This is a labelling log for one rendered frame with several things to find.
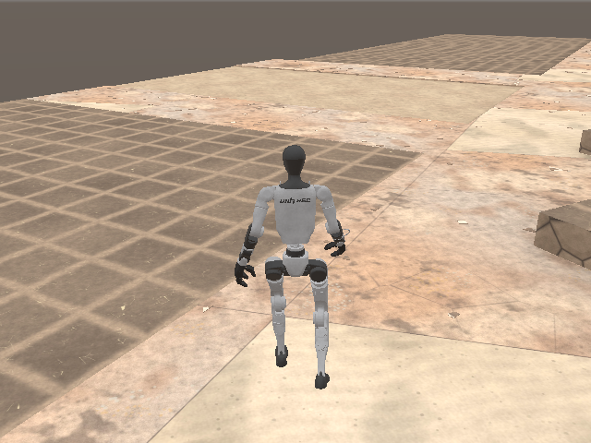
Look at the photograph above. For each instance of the robot right hand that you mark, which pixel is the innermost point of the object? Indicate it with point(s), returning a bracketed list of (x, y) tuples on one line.
[(335, 253)]

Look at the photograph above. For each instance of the robot left hand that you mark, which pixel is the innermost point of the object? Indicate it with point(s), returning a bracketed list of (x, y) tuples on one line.
[(239, 273)]

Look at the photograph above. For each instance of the left robot forearm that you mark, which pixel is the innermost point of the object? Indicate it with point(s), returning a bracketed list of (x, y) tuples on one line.
[(247, 248)]

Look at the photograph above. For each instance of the right robot foot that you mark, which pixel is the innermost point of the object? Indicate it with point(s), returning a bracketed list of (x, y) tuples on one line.
[(321, 381)]

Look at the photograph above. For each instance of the right robot thigh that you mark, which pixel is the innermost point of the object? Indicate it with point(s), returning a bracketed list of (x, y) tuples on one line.
[(318, 273)]

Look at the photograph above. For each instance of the robot right upper arm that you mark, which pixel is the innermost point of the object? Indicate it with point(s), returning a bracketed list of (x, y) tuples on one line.
[(324, 194)]

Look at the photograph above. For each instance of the right robot forearm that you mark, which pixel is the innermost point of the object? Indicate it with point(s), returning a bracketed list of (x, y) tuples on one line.
[(338, 238)]

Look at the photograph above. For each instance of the robot left upper arm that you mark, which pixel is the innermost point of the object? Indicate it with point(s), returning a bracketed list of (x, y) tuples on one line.
[(265, 195)]

